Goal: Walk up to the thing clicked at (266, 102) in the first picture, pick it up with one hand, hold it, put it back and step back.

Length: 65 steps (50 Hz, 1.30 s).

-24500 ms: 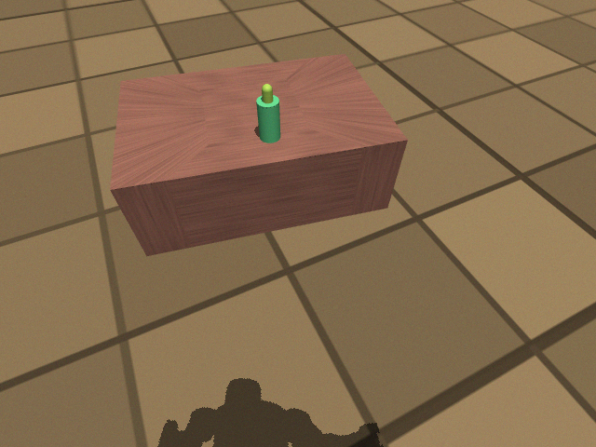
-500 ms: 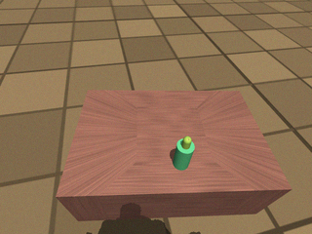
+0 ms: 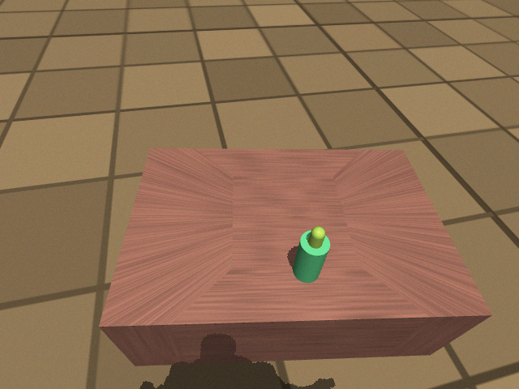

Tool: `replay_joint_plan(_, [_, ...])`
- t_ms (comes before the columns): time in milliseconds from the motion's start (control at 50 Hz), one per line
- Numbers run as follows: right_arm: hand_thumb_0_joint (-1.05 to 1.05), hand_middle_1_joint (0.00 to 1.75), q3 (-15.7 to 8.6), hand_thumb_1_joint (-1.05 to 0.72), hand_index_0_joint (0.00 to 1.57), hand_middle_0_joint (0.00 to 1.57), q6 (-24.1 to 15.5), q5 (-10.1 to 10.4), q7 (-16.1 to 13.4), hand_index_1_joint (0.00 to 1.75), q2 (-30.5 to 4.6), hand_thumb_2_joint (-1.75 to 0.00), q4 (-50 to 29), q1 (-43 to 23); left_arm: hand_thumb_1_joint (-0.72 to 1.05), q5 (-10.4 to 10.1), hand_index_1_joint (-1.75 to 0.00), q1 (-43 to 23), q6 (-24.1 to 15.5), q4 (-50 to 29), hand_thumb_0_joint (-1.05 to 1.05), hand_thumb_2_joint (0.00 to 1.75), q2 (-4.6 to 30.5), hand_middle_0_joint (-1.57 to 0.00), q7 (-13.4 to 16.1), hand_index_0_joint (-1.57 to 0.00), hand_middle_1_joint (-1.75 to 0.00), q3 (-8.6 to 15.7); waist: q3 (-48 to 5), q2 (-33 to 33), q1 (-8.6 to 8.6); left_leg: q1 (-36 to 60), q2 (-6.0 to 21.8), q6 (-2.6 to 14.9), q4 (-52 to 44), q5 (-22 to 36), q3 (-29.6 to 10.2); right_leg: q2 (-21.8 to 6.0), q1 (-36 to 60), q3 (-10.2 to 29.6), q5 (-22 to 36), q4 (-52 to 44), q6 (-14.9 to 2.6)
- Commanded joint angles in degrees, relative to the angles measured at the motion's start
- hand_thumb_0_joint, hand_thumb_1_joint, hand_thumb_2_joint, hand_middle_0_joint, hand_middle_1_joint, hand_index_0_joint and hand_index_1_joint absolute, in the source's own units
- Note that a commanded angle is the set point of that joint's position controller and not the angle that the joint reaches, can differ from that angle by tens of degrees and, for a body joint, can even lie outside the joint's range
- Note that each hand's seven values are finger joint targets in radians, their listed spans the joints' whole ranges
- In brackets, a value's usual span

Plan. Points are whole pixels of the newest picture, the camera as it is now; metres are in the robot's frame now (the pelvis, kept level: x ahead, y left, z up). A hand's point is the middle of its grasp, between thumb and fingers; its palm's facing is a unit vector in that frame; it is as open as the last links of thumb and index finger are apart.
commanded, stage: home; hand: right
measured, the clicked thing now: (312, 251) +0.51 -0.15 -0.28
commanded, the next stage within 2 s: stand in 0.16 s
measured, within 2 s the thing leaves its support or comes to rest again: neither
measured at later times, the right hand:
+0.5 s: hand out of the picture +0.08 -0.25 -0.15, palm faces -0.02 +0.93 -0.37, open 14.5 cm
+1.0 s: hand out of the picture +0.09 -0.25 -0.15, palm faces -0.03 +0.93 -0.36, open 7.5 cm
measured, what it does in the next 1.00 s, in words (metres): stands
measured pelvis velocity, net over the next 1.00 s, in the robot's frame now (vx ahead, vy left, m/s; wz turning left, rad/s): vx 0.01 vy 0.00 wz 0.02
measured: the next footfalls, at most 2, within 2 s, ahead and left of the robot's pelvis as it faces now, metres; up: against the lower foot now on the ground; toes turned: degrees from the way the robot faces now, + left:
none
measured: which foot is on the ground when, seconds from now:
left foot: down 0.00-1.00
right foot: down 0.00-1.00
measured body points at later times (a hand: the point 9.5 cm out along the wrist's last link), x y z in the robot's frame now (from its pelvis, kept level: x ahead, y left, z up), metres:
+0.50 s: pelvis +0.01 +0.00 +0.00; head +0.01 +0.02 +0.45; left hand +0.07 +0.30 -0.14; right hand +0.08 -0.30 -0.12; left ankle +0.04 +0.12 -0.75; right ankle -0.03 -0.15 -0.75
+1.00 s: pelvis +0.01 +0.00 +0.00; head +0.01 +0.02 +0.45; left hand +0.07 +0.30 -0.14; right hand +0.09 -0.30 -0.12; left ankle +0.04 +0.12 -0.75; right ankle -0.03 -0.15 -0.75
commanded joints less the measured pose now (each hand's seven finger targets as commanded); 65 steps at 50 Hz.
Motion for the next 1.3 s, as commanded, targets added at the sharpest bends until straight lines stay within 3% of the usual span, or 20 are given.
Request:
replay_joint_plan(0, [0.00, 0.05, -2.9, 0.54, 0.05, 0.05, -1.2, 0.4, -0.9, 0.05, -13.4, -0.06, -3.2, -3.6, 0.90, 0.2, -0.30, -1.1, -1.2, -2.7, 0.00, 0.90, 10.5, -0.20, 0.6, -0.20, -0.30, 1.8, -1.7, 2.0, -0.27, 4.7, 6.3, 0.95, -4.3, -2.2, -7.6, -4.5, -7.0, 3.5, 4.0, -4.4, -2.81])
replay_joint_plan(40, [0.00, 0.05, -2.8, 0.54, 0.05, 0.05, -1.1, 0.3, -0.8, 0.05, -13.0, -0.06, -2.9, -3.3, 0.90, 0.1, -0.30, -1.6, -1.3, -2.8, 0.00, 0.90, 10.7, -0.20, 0.7, -0.20, -0.30, 1.8, -1.1, 1.9, -0.52, 4.2, 5.9, 0.74, -4.0, -1.4, -7.3, -4.6, -6.9, 3.5, 3.9, -4.6, -2.72])
replay_joint_plan(120, [0.00, 0.06, -2.9, 0.53, 0.05, 0.05, -1.3, 0.5, -0.7, 0.06, -13.2, -0.07, -2.9, -3.4, 0.90, 0.0, -0.30, -1.5, -1.7, -3.2, 0.00, 0.90, 10.8, -0.20, 0.8, -0.20, -0.30, 1.8, -3.3, 1.9, -0.48, 6.2, 6.0, 1.17, -2.0, 6.5, -6.5, -4.9, -5.6, 3.3, 8.8, -4.8, -2.60])
replay_joint_plan(240, [0.00, 0.06, -2.7, 0.53, 0.05, 0.05, -1.2, 0.5, -0.6, 0.06, -13.3, -0.07, -2.7, -3.9, 0.90, -0.2, -0.30, -1.6, -1.6, -3.0, 0.00, 0.90, 10.9, -0.20, 0.8, -0.20, -0.30, 1.8, -2.5, 1.9, -0.33, 5.8, 6.2, 1.12, -2.2, 6.2, -6.8, -5.2, -4.9, 3.2, 7.8, -4.7, -2.51])
replay_joint_plan(280, [0.00, 0.22, -2.9, 0.37, 0.20, 0.20, -1.1, 0.6, -0.7, 0.22, -13.6, -0.23, -2.7, -3.5, 0.90, -0.1, -0.30, -1.8, -1.5, -3.1, 0.00, 0.90, 11.0, -0.20, 0.8, -0.20, -0.30, 1.9, -2.5, 2.0, -0.43, 5.3, 6.0, 1.03, -2.4, 5.8, -6.8, -5.1, -4.6, 3.0, 8.4, -4.9, -2.57])
replay_joint_plan(300, [0.00, 0.30, -2.8, 0.29, 0.20, 0.20, -1.1, 0.5, -0.7, 0.30, -13.4, -0.31, -2.6, -3.7, 0.90, -0.2, -0.30, -1.6, -1.4, -2.9, 0.00, 0.90, 11.2, -0.20, 0.8, -0.20, -0.30, 1.9, -1.7, 1.9, -0.45, 5.1, 6.0, 0.94, -2.9, 4.2, -6.9, -5.0, -5.1, 3.0, 6.8, -4.8, -2.59])
replay_joint_plan(340, [0.00, 0.30, -2.9, 0.13, 0.20, 0.20, -1.1, 0.5, -0.7, 0.30, -13.7, -0.47, -2.7, -3.8, 0.90, -0.2, -0.30, -1.3, -1.3, -2.8, 0.00, 0.90, 11.0, -0.20, 0.7, -0.20, -0.30, 2.0, -0.9, 3.0, -0.31, 4.6, 6.0, 0.86, -3.9, 1.2, -7.4, -4.7, -5.6, 2.7, 5.0, -4.6, -2.67])
replay_joint_plan(440, [0.00, 0.30, -3.0, -0.27, 0.20, 0.20, -1.3, 0.5, -0.5, 0.30, -13.6, -0.87, -3.1, -4.0, 0.90, -0.1, -0.30, -1.5, -1.6, -3.2, 0.00, 0.90, 11.2, -0.20, 0.5, -0.20, -0.30, 2.1, -1.8, 2.4, -0.29, 4.9, 5.8, 0.87, -3.6, 1.8, -7.5, -5.1, -5.7, 2.9, 5.1, -5.2, -2.77])
replay_joint_plan(500, [0.00, 0.30, -3.0, -0.51, 0.20, 0.20, -1.3, 0.6, -0.4, 0.30, -13.6, -0.90, -3.1, -4.2, 0.90, 0.0, -0.30, -1.9, -1.7, -3.5, 0.00, 0.90, 11.3, -0.20, 0.7, -0.20, -0.30, 2.2, -3.0, 1.9, -0.26, 5.6, 6.0, 1.02, -3.0, 4.4, -7.5, -5.2, -4.7, 2.7, 6.6, -5.0, -2.71])
replay_joint_plan(560, [0.00, 0.30, -3.0, -0.75, 0.20, 0.20, -1.6, 0.5, -0.4, 0.30, -13.7, -0.90, -3.2, -4.2, 0.90, -0.2, -0.30, -2.2, -1.8, -3.7, 0.00, 0.90, 11.2, -0.20, 0.7, -0.20, -0.30, 2.2, -4.3, 2.2, -0.24, 6.6, 6.3, 1.20, -1.8, 10.6, -7.2, -5.6, -3.4, 2.6, 10.4, -4.6, -2.56])
replay_joint_plan(600, [0.00, 0.30, -2.9, -0.90, 0.20, 0.20, -1.6, 0.6, -0.5, 0.30, -13.8, -0.90, -3.1, -4.1, 0.90, -0.2, -0.30, -2.2, -1.8, -3.7, 0.00, 0.90, 11.3, -0.20, 0.7, -0.20, -0.30, 2.1, -3.7, 2.6, -0.34, 6.5, 6.1, 1.01, -2.1, 10.6, -7.2, -5.5, -3.6, 2.5, 10.3, -4.6, -2.54])
replay_joint_plan(680, [0.00, 0.30, -3.0, -0.90, 0.20, 0.20, -1.5, 0.6, -0.5, 0.30, -13.6, -0.90, -3.0, -3.6, 0.90, -0.3, -0.30, -2.2, -1.7, -3.8, 0.00, 0.90, 11.3, -0.20, 0.7, -0.20, -0.30, 2.1, -4.4, 2.0, -0.38, 6.3, 6.2, 1.07, -1.8, 12.0, -7.0, -5.6, -2.5, 2.1, 11.2, -4.5, -2.43])
replay_joint_plan(800, [0.00, 0.30, -3.0, -0.90, 0.20, 0.20, -1.3, 0.6, -0.3, 0.30, -13.7, -0.90, -2.9, -3.9, 0.90, -0.2, -0.30, -2.3, -1.8, -3.6, 0.00, 0.90, 11.3, -0.20, 0.7, -0.20, -0.30, 2.0, -1.8, 1.8, -0.52, 5.0, 6.0, 1.02, -2.8, 6.0, -7.5, -5.6, -4.1, 2.1, 6.7, -5.6, -2.52])
replay_joint_plan(940, [0.00, 0.30, -3.2, -0.90, 0.20, 0.20, -1.5, 0.6, -0.2, 0.30, -13.8, -0.90, -3.2, -4.5, 0.90, -0.2, -0.30, -2.1, -2.1, -4.1, 0.00, 0.90, 11.4, -0.20, 0.6, -0.20, -0.30, 2.0, -4.1, 2.0, -0.26, 6.8, 6.3, 1.22, -1.3, 11.3, -7.4, -6.0, -3.2, 1.9, 10.4, -5.1, -2.55])
replay_joint_plan(1040, [0.00, 0.30, -3.2, -0.90, 0.20, 0.20, -1.4, 0.6, -0.2, 0.30, -14.0, -0.90, -3.0, -4.0, 0.90, -0.1, -0.30, -1.8, -1.8, -3.9, 0.00, 0.90, 11.4, -0.20, 0.6, -0.20, -0.30, 2.1, -1.5, 3.1, -0.43, 4.5, 6.0, 0.89, -4.0, 2.7, -8.3, -5.4, -4.5, 1.6, 4.6, -5.5, -2.74])
replay_joint_plan(1180, [0.00, 0.30, -3.4, -0.90, 0.20, 0.20, -1.4, 0.6, 0.0, 0.30, -13.6, -0.90, -3.0, -4.0, 0.90, -0.2, -0.30, -2.2, -2.2, -4.3, 0.00, 0.90, 11.7, -0.20, 0.5, -0.20, -0.30, 2.1, -3.2, 1.9, -0.59, 5.4, 6.1, 1.22, -2.5, 7.4, -7.9, -5.9, -3.4, 2.1, 7.1, -5.6, -2.80])
replay_joint_plan(1260, [0.00, 0.30, -3.4, -0.90, 0.20, 0.20, -1.4, 0.6, 0.1, 0.30, -13.6, -0.90, -2.9, -3.5, 0.90, -0.2, -0.30, -1.8, -2.2, -4.1, 0.00, 0.90, 11.7, -0.20, 0.5, -0.20, -0.30, 2.1, -1.5, 2.1, -0.72, 3.8, 5.7, 1.07, -3.4, 3.2, -8.1, -5.8, -4.2, 1.9, 4.6, -6.1, -2.75])
replay_joint_plan(1280, [0.00, 0.30, -3.4, -0.90, 0.20, 0.20, -1.4, 0.5, 0.1, 0.30, -13.7, -0.90, -2.9, -3.9, 0.90, -0.2, -0.30, -2.0, -2.2, -4.2, 0.00, 0.90, 11.9, -0.20, 0.5, -0.20, -0.30, 2.2, -2.0, 2.4, -0.62, 4.5, 5.8, 1.05, -3.3, 4.5, -8.3, -5.8, -4.0, 1.8, 5.2, -5.5, -2.92])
